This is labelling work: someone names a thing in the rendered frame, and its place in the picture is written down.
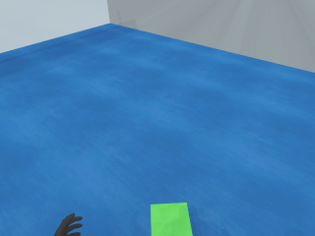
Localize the robot left hand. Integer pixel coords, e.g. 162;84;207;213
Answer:
54;213;83;236

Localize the carton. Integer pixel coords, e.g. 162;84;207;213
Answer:
151;203;193;236

